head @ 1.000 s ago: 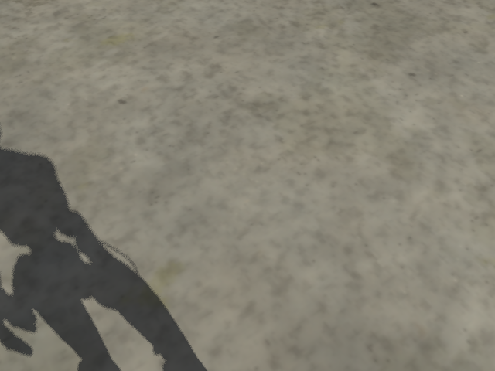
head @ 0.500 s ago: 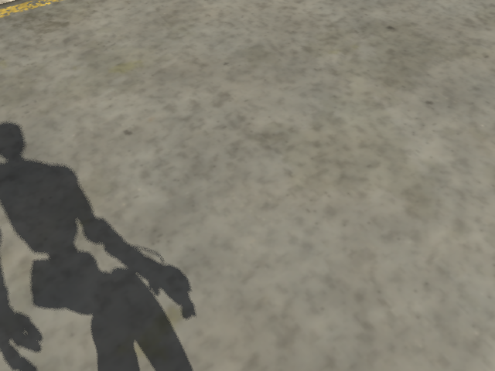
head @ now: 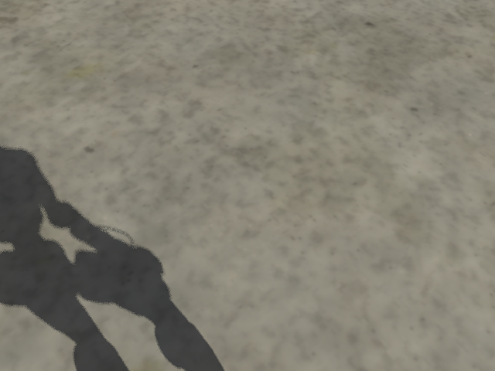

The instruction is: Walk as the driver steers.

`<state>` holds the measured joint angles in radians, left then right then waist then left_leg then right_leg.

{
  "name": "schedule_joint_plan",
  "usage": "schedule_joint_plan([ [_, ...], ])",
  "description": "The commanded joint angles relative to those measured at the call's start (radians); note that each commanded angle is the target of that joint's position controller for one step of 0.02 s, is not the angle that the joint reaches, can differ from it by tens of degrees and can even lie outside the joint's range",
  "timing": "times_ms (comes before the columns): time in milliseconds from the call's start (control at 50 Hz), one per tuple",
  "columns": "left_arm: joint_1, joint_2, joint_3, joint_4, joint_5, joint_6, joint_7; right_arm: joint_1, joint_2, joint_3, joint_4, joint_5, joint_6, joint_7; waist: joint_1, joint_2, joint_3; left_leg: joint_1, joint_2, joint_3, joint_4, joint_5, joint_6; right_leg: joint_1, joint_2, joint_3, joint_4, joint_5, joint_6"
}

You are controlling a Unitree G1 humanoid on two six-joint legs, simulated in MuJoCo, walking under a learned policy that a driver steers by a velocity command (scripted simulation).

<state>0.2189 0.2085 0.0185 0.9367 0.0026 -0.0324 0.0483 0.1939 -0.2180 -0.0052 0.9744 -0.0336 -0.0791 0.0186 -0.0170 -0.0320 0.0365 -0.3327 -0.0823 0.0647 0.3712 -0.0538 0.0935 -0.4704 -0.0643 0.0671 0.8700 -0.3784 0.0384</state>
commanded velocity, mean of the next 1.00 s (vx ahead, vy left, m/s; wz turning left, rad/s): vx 0.29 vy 0.00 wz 0.00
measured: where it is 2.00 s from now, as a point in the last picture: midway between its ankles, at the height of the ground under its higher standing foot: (259, 242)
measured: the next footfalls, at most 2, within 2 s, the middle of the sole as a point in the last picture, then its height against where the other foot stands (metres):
right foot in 0.10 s outside the picture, level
right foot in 1.00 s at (297, 355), level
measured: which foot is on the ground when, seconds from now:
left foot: down 0.00-1.00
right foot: up 0.00-0.08, down 0.10-0.52, up 0.54-0.98, down 1.00-1.00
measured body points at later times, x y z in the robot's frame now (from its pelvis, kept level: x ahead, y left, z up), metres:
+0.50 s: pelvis +0.10 +0.00 +0.00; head +0.10 +0.01 +0.45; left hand +0.07 +0.25 -0.15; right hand +0.16 -0.26 -0.13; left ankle +0.11 +0.09 -0.73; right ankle +0.05 -0.14 -0.73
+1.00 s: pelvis +0.33 -0.02 -0.02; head +0.37 -0.01 +0.43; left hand +0.58 +0.19 -0.10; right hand +0.22 -0.26 -0.15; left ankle +0.11 +0.10 -0.73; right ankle +0.48 -0.11 -0.74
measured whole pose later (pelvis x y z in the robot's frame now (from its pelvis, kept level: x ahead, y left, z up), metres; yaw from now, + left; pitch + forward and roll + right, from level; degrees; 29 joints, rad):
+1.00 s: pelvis +0.33 -0.02 -0.02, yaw +1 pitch +2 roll +0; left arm -0.08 0.21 0.03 0.82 -0.03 -0.11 -0.05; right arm 0.51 -0.22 -0.04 1.09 0.01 -0.07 -0.01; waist -0.08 -0.01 0.03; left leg 0.15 0.00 0.03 0.32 -0.47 0.01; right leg -0.52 0.00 -0.06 0.51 -0.03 -0.12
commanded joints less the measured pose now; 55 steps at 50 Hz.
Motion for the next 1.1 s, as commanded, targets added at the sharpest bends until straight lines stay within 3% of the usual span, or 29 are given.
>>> schedule_joint_plan([
  [20,0.175,0.058,0.015,0.023,0.004,0.04,0.008,-0.065,-0.149,-0.031,-0.065,0.015,0.004,-0.021,0.056,0.138,-0.128,-0.125,0.264,-0.208,-0.186,-0.204,0.155,0.273,0.009,-0.035,-0.137,0.101,-0.007],
  [100,0.153,0.055,0.021,0.032,0.027,0.044,0.003,-0.035,-0.089,-0.012,-0.042,0.037,0.026,-0.036,0.073,0.092,-0.024,-0.209,0.212,-0.223,-0.165,-0.557,0.036,0.345,0.011,-0.043,-0.36,0.144,-0.065],
  [120,0.153,0.078,0.021,0.027,0.03,0.04,0.004,-0.01,-0.087,-0.011,-0.035,0.039,0.028,-0.036,0.053,0.038,0.015,-0.198,0.174,-0.196,-0.093,-0.528,-0.002,0.307,-0.044,0.021,-0.456,0.106,-0.094],
  [140,0.118,0.145,0.039,0.045,0.015,0.034,0.004,0.055,-0.088,-0.021,-0.026,0.042,0.036,-0.045,-0.017,-0.106,0.048,-0.095,0.092,-0.091,-0.05,-0.421,-0.028,0.134,-0.042,0.046,-0.508,-0.106,-0.123],
  [180,0.069,0.076,0.028,0.047,0.015,0.01,-0.001,0.059,-0.084,-0.021,-0.009,0.025,0.045,-0.056,-0.024,-0.151,0.045,0.083,0.079,-0.061,0.045,-0.266,-0.046,0.005,-0.029,0.058,-0.605,-0.229,-0.103],
  [240,0.048,0.062,0.029,0.049,0.004,-0.015,-0.006,0.08,-0.073,-0.021,0.02,0.016,0.053,-0.058,-0.025,-0.068,0.017,0.111,0.098,-0.071,0.045,-0.206,-0.034,0.056,-0.01,0.032,-0.561,-0.078,-0.076],
  [280,0.117,0.1,0.046,0.067,-0.01,-0.015,-0.003,0.074,-0.095,-0.029,0.032,0.033,0.048,-0.057,0.01,-0.03,0.0,0.031,0.066,-0.041,0.089,-0.408,-0.014,0.13,0.003,0.029,-0.532,-0.175,-0.108],
  [320,0.179,0.133,0.061,0.07,-0.018,-0.022,-0.004,0.016,-0.084,-0.031,0.013,0.045,0.031,-0.05,0.048,-0.055,0.025,-0.104,0.058,-0.027,0.181,-0.475,-0.003,0.193,-0.084,0.15,-0.59,-0.334,-0.179],
  [340,0.209,0.157,0.069,0.075,-0.022,-0.03,-0.005,-0.015,-0.053,-0.025,0.0,0.049,0.018,-0.041,0.062,-0.108,0.034,-0.169,0.05,-0.008,0.267,-0.392,-0.002,0.247,-0.168,0.269,-0.652,-0.364,-0.227],
  [380,0.198,0.16,0.075,0.071,-0.021,-0.048,-0.006,-0.031,-0.05,-0.027,-0.011,0.053,-0.006,-0.023,0.056,-0.127,0.048,-0.243,0.105,-0.055,0.385,-0.333,0.02,0.293,-0.273,0.389,-0.687,-0.272,-0.285],
  [420,0.164,0.145,0.072,0.057,-0.024,-0.057,-0.014,-0.03,-0.058,-0.031,-0.013,0.063,-0.02,-0.014,0.034,-0.089,0.039,-0.235,0.125,-0.062,0.341,-0.379,0.035,0.322,-0.256,0.333,-0.666,-0.153,-0.259],
  [480,0.097,0.156,0.075,0.039,-0.04,-0.045,-0.025,0.101,-0.056,-0.044,0.057,0.058,-0.022,-0.015,-0.04,-0.058,0.001,0.145,0.045,0.03,0.13,-0.199,0.012,0.138,-0.117,0.126,-0.581,-0.019,-0.187],
  [500,0.08,0.146,0.073,0.032,-0.039,-0.044,-0.026,0.197,-0.069,-0.053,0.092,0.056,-0.016,-0.017,-0.075,-0.036,-0.021,0.264,0.061,-0.001,0.119,-0.192,0.01,0.068,-0.079,0.078,-0.497,0.025,-0.164],
  [520,0.03,0.092,0.058,0.007,-0.031,-0.049,-0.031,0.329,-0.127,-0.071,0.118,0.054,-0.014,-0.024,-0.124,0.123,-0.041,0.4,0.215,-0.226,-0.003,-0.264,0.057,-0.067,0.009,-0.035,-0.215,0.104,-0.108],
  [540,0.034,0.028,0.042,-0.028,-0.03,-0.069,-0.03,0.427,-0.248,-0.098,0.123,0.055,-0.012,-0.023,-0.142,0.382,-0.068,0.546,0.429,-0.631,-0.166,-0.354,0.193,-0.311,0.117,-0.121,0.082,-0.048,-0.067],
  [560,0.011,0.073,0.051,-0.031,-0.037,-0.084,-0.032,0.397,-0.186,-0.073,0.119,0.038,-0.026,-0.02,-0.112,0.275,-0.038,0.516,0.49,-0.739,-0.181,-0.382,0.231,-0.412,0.068,-0.013,0.294,-0.136,-0.085],
  [580,0.004,0.089,0.052,-0.032,-0.045,-0.094,-0.042,0.318,-0.133,-0.056,0.092,0.036,-0.037,-0.018,-0.071,0.179,0.006,0.485,0.462,-0.649,-0.17,-0.358,0.197,-0.47,0.017,0.024,0.364,-0.042,-0.115],
  [620,-0.008,0.094,0.058,-0.022,-0.031,-0.097,-0.045,0.21,-0.116,-0.043,0.053,0.037,-0.042,-0.002,-0.025,0.08,0.029,0.405,0.387,-0.458,-0.192,-0.199,0.131,-0.441,-0.045,0.002,0.309,0.137,-0.129],
  [660,-0.019,0.085,0.063,-0.022,-0.024,-0.087,-0.049,0.222,-0.08,-0.028,0.057,0.033,-0.03,-0.001,-0.01,0.1,0.019,0.352,0.322,-0.312,-0.205,0.02,0.092,-0.355,-0.06,-0.031,0.232,0.209,-0.115],
  [780,-0.252,0.03,0.034,-0.11,-0.022,-0.072,-0.061,0.275,-0.128,-0.032,0.059,0.03,-0.013,-0.031,-0.047,0.097,0.066,0.265,0.264,-0.161,-0.254,0.159,0.082,-0.264,-0.016,-0.1,-0.141,0.41,-0.064],
  [900,-0.393,0.064,0.025,-0.173,-0.035,-0.077,-0.091,0.334,-0.135,-0.047,0.089,0.048,-0.009,-0.034,-0.057,0.11,0.108,0.391,0.326,-0.138,-0.23,0.184,0.079,-0.217,0.008,-0.098,-0.324,0.423,-0.101],
  [960,-0.292,0.122,0.05,-0.161,-0.03,-0.084,-0.096,0.298,-0.167,-0.062,0.079,0.043,0.002,-0.034,0.025,0.148,0.006,0.456,0.335,-0.112,-0.059,0.592,0.052,-0.016,0.072,-0.138,-0.344,0.331,-0.151],
  [980,-0.138,0.162,0.073,-0.117,-0.031,-0.083,-0.09,0.277,-0.164,-0.062,0.072,0.038,0.009,-0.033,0.104,0.157,-0.083,0.427,0.301,-0.084,0.111,0.729,0.033,0.178,0.106,-0.158,-0.35,0.325,-0.179],
  [1000,0.061,0.211,0.094,-0.064,-0.027,-0.079,-0.08,0.249,-0.152,-0.055,0.05,0.031,0.01,-0.03,0.189,0.143,-0.203,0.242,0.262,-0.067,0.359,0.619,0.003,0.49,0.029,-0.07,-0.319,0.339,-0.225],
  [1020,0.218,0.314,0.117,-0.035,0.002,-0.073,-0.071,0.348,-0.038,-0.024,0.031,0.023,-0.006,-0.018,0.159,-0.096,-0.393,-0.145,0.101,-0.04,0.782,0.083,-0.06,0.904,-0.253,0.369,-0.345,0.227,-0.371],
  [1040,0.226,0.259,0.096,-0.023,0.002,-0.069,-0.075,0.376,-0.016,-0.014,0.051,0.05,-0.037,-0.007,0.144,-0.205,-0.499,-0.315,0.013,-0.187,1.001,-0.49,-0.06,0.968,-0.364,0.729,-0.552,0.099,-0.442],
  [1060,0.122,0.193,0.077,-0.034,-0.013,-0.072,-0.077,0.264,-0.112,-0.041,0.019,0.075,-0.056,-0.005,0.133,-0.141,-0.312,-0.413,0.087,-0.208,1.063,-0.449,-0.037,0.816,-0.309,0.595,-0.582,0.065,-0.37],
  [1080,0.017,0.147,0.062,-0.058,-0.017,-0.075,-0.078,0.171,-0.138,-0.047,-0.011,0.085,-0.062,-0.01,0.1,-0.068,-0.186,-0.405,0.143,-0.168,1.029,-0.349,-0.027,0.626,-0.269,0.422,-0.608,0.136,-0.325],
  [1100,-0.055,0.116,0.05,-0.066,-0.01,-0.081,-0.086,0.135,-0.131,-0.054,-0.016,0.075,-0.056,-0.022,0.057,0.014,-0.114,-0.35,0.186,-0.146,0.963,-0.274,-0.029,0.455,-0.226,0.305,-0.644,0.235,-0.298],
])
Over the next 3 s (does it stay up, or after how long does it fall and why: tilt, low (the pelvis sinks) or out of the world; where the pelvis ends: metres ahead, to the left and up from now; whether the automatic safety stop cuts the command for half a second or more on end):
stays up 1.18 -0.20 -0.01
